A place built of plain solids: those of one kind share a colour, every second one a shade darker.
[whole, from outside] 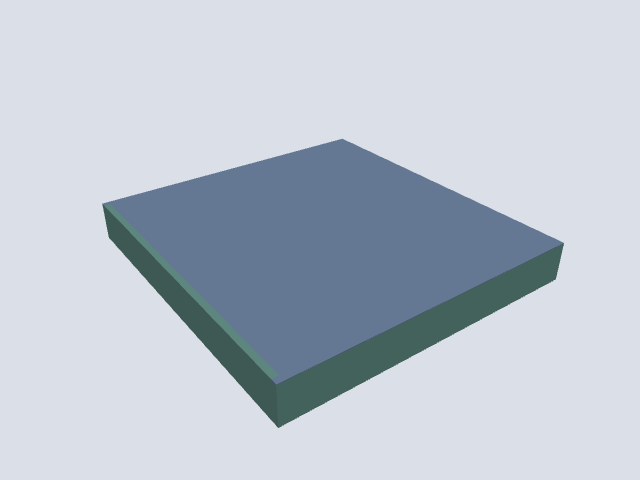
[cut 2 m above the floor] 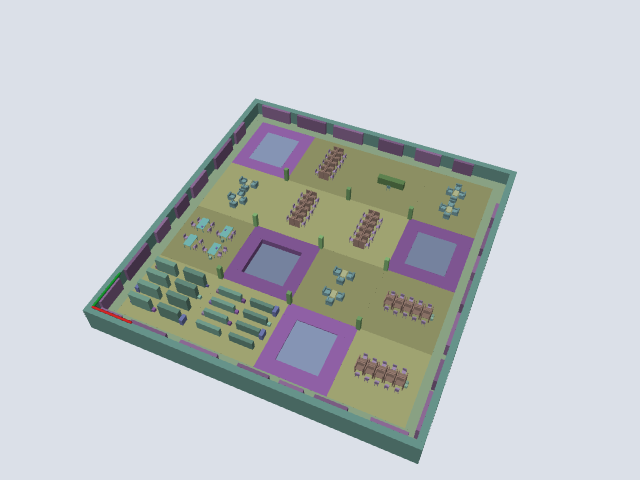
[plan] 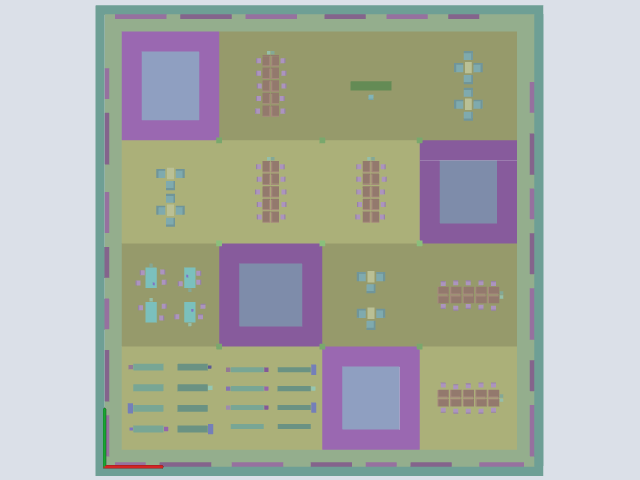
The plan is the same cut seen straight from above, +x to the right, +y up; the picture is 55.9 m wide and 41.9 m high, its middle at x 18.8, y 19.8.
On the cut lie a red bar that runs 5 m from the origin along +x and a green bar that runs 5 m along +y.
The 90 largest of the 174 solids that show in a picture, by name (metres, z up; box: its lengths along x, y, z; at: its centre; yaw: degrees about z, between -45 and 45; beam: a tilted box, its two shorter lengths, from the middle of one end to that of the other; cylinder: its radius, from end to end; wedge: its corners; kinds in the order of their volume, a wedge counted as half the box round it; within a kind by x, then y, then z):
{
 "floor_bay_1": {"box": [8.5, 9.0, 1.5], "at": [5.75, 6.0, -0.75]},
 "floor_bay_2": {"box": [8.5, 9.0, 1.5], "at": [5.75, 15.0, -0.75]},
 "floor_bay_3": {"box": [8.5, 9.0, 1.5], "at": [5.75, 24.0, -0.75]},
 "floor_bay_4": {"box": [9.0, 9.0, 1.5], "at": [14.5, 6.0, -0.75]},
 "floor_bay_5": {"box": [9.0, 9.0, 1.5], "at": [14.5, 24.0, -0.75]},
 "floor_bay_6": {"box": [9.0, 9.5, 1.5], "at": [14.5, 33.25, -0.75]},
 "floor_bay_7": {"box": [8.5, 9.0, 1.5], "at": [23.25, 15.0, -0.75]},
 "floor_bay_8": {"box": [8.5, 9.0, 1.5], "at": [23.25, 24.0, -0.75]},
 "floor_bay_9": {"box": [8.5, 9.5, 1.5], "at": [23.25, 33.25, -0.75]},
 "floor_bay_10": {"box": [8.5, 9.0, 1.5], "at": [31.75, 6.0, -0.75]},
 "floor_bay_11": {"box": [8.5, 9.0, 1.5], "at": [31.75, 15.0, -0.75]},
 "floor_bay_12": {"box": [8.5, 9.5, 1.5], "at": [31.75, 33.25, -0.75]},
 "wall_1": {"box": [0.8, 39.5, 5.0], "at": [-0.4, 19.75, 1.0]},
 "wall_2": {"box": [39.1, 0.8, 5.0], "at": [18.75, -0.4, 1.0]},
 "wall_3": {"box": [39.1, 0.8, 5.0], "at": [18.75, 39.9, 1.0]},
 "wall_4": {"box": [0.8, 39.5, 5.0], "at": [37.9, 19.75, 1.0]},
 "floor_aisle_1": {"box": [1.5, 36.5, 1.5], "at": [0.75, 19.75, -0.75]},
 "floor_aisle_2": {"box": [37.5, 1.5, 1.5], "at": [18.75, 0.75, -0.75]},
 "floor_aisle_3": {"box": [37.5, 1.5, 1.5], "at": [18.75, 38.75, -0.75]},
 "floor_aisle_4": {"box": [1.5, 36.5, 1.5], "at": [36.75, 19.75, -0.75]},
 "floor_rim_1": {"box": [1.75, 6.0, 1.5], "at": [2.37, 33.25, -0.75]},
 "floor_rim_2": {"box": [8.5, 1.75, 1.5], "at": [5.75, 29.37, -0.75]},
 "floor_rim_3": {"box": [8.5, 1.75, 1.5], "at": [5.75, 37.13, -0.75]},
 "floor_rim_4": {"box": [1.75, 6.0, 1.5], "at": [9.13, 33.25, -0.75]},
 "floor_rim_5": {"box": [1.75, 5.5, 1.5], "at": [10.87, 15.0, -0.75]},
 "floor_rim_6": {"box": [9.0, 1.75, 1.5], "at": [14.5, 11.37, -0.75]},
 "floor_rim_7": {"box": [9.0, 1.75, 1.5], "at": [14.5, 18.63, -0.75]},
 "floor_rim_8": {"box": [1.75, 5.5, 1.5], "at": [18.13, 15.0, -0.75]},
 "floor_rim_9": {"box": [1.75, 5.5, 1.5], "at": [19.87, 6.0, -0.75]},
 "floor_rim_10": {"box": [8.5, 1.75, 1.5], "at": [23.25, 2.37, -0.75]},
 "floor_rim_11": {"box": [8.5, 1.75, 1.5], "at": [23.25, 9.63, -0.75]},
 "floor_rim_12": {"box": [1.75, 5.5, 1.5], "at": [26.63, 6.0, -0.75]},
 "floor_rim_13": {"box": [1.75, 5.5, 1.5], "at": [28.37, 24.0, -0.75]},
 "floor_rim_14": {"box": [8.5, 1.75, 1.5], "at": [31.75, 20.37, -0.75]},
 "floor_rim_15": {"box": [8.5, 1.75, 1.5], "at": [31.75, 27.63, -0.75]},
 "floor_rim_16": {"box": [1.75, 5.5, 1.5], "at": [35.13, 24.0, -0.75]},
 "ceil_hall_1": {"box": [39.1, 41.1, 0.1], "at": [18.75, 19.75, 3.45]},
 "floor_well_1": {"box": [5.0, 6.0, 1.5], "at": [5.75, 33.25, -0.75]},
 "floor_well_2": {"box": [5.5, 5.5, 0.68], "at": [14.5, 15.0, -1.16]},
 "floor_well_3": {"box": [5.0, 5.5, 1.38], "at": [23.25, 6.0, -0.81]},
 "floor_well_4": {"box": [5.0, 5.5, 1.5], "at": [31.75, 24.0, -0.75]},
 "wallshelf_1": {"box": [0.4, 3.6, 2.1], "at": [0.2, 2.7, 1.05]},
 "wallshelf_2": {"box": [0.4, 4.5, 2.1], "at": [0.2, 7.95, 1.05]},
 "wallshelf_3": {"box": [0.4, 2.7, 2.1], "at": [0.2, 13.35, 1.05]},
 "wallshelf_4": {"box": [0.4, 2.7, 2.1], "at": [0.2, 17.85, 1.05]},
 "wallshelf_5": {"box": [0.4, 3.6, 2.1], "at": [0.2, 22.2, 1.05]},
 "wallshelf_6": {"box": [0.4, 4.5, 2.1], "at": [0.2, 28.65, 1.05]},
 "wallshelf_7": {"box": [0.4, 2.7, 2.1], "at": [0.2, 33.45, 1.05]},
 "wallshelf_8": {"box": [2.7, 0.4, 2.1], "at": [2.25, 0.2, 1.05]},
 "wallshelf_9": {"box": [4.5, 0.4, 2.1], "at": [3.15, 39.3, 1.05]},
 "wallshelf_10": {"box": [4.5, 0.4, 2.1], "at": [7.05, 0.2, 1.05]},
 "wallshelf_11": {"box": [4.5, 0.4, 2.1], "at": [8.85, 39.3, 1.05]},
 "wallshelf_12": {"box": [4.5, 0.4, 2.1], "at": [13.35, 0.2, 1.05]},
 "wallshelf_13": {"box": [4.5, 0.4, 2.1], "at": [14.55, 39.3, 1.05]},
 "wallshelf_14": {"box": [3.6, 0.4, 2.1], "at": [19.8, 0.2, 1.05]},
 "wallshelf_15": {"box": [3.6, 0.4, 2.1], "at": [21.0, 39.3, 1.05]},
 "wallshelf_16": {"box": [2.7, 0.4, 2.1], "at": [24.15, 0.2, 1.05]},
 "wallshelf_17": {"box": [3.6, 0.4, 2.1], "at": [26.4, 39.3, 1.05]},
 "wallshelf_18": {"box": [3.6, 0.4, 2.1], "at": [28.5, 0.2, 1.05]},
 "wallshelf_19": {"box": [2.7, 0.4, 2.1], "at": [31.35, 39.3, 1.05]},
 "wallshelf_20": {"box": [3.9, 0.4, 2.1], "at": [34.65, 0.2, 1.05]},
 "wallshelf_21": {"box": [0.4, 4.5, 2.1], "at": [37.3, 3.15, 1.05]},
 "wallshelf_22": {"box": [0.4, 2.7, 2.1], "at": [37.3, 7.95, 1.05]},
 "wallshelf_23": {"box": [0.4, 4.5, 2.1], "at": [37.3, 13.35, 1.05]},
 "wallshelf_24": {"box": [0.4, 3.6, 2.1], "at": [37.3, 18.6, 1.05]},
 "wallshelf_25": {"box": [0.4, 2.7, 2.1], "at": [37.3, 22.95, 1.05]},
 "wallshelf_26": {"box": [0.4, 3.6, 2.1], "at": [37.3, 27.3, 1.05]},
 "wallshelf_27": {"box": [0.4, 2.7, 2.1], "at": [37.3, 32.25, 1.05]},
 "range_1": {"box": [2.65, 0.6, 2.1], "at": [3.83, 3.3, 1.05]},
 "range_2": {"box": [2.65, 0.6, 2.1], "at": [3.83, 5.1, 1.05]},
 "range_3": {"box": [2.65, 0.6, 2.1], "at": [3.83, 6.9, 1.05]},
 "range_4": {"box": [2.65, 0.6, 2.1], "at": [3.83, 8.7, 1.05]},
 "range_5": {"box": [2.65, 0.6, 2.1], "at": [7.67, 3.3, 1.05]},
 "range_6": {"box": [2.65, 0.6, 2.1], "at": [7.67, 5.1, 1.05]},
 "range_7": {"box": [2.65, 0.6, 2.1], "at": [7.67, 6.9, 1.05]},
 "range_8": {"box": [2.65, 0.6, 2.1], "at": [7.67, 8.7, 1.05]},
 "range_9": {"box": [2.9, 0.45, 1.2], "at": [12.45, 3.52, 0.6]},
 "range_10": {"box": [2.9, 0.45, 1.2], "at": [12.45, 5.17, 0.6]},
 "range_11": {"box": [2.9, 0.45, 1.2], "at": [12.45, 6.83, 0.6]},
 "range_12": {"box": [2.9, 0.45, 1.2], "at": [12.45, 8.47, 0.6]},
 "range_13": {"box": [2.9, 0.45, 1.2], "at": [16.55, 3.52, 0.6]},
 "range_14": {"box": [2.9, 0.45, 1.2], "at": [16.55, 5.17, 0.6]},
 "range_15": {"box": [2.9, 0.45, 1.2], "at": [16.55, 6.83, 0.6]},
 "range_16": {"box": [2.9, 0.45, 1.2], "at": [16.55, 8.47, 0.6]},
 "wall_column_1": {"box": [0.5, 0.5, 3.5], "at": [10.0, 10.5, 1.65]},
 "wall_column_2": {"box": [0.5, 0.5, 3.5], "at": [10.0, 19.5, 1.65]},
 "wall_column_3": {"box": [0.5, 0.5, 3.5], "at": [10.0, 28.5, 1.65]},
 "wall_column_4": {"box": [0.5, 0.5, 3.5], "at": [19.0, 10.5, 1.65]},
 "wall_column_5": {"box": [0.5, 0.5, 3.5], "at": [19.0, 19.5, 1.65]},
 "desk_counter_1": {"box": [3.6, 0.8, 1.05], "at": [23.25, 33.25, 0.53]}
}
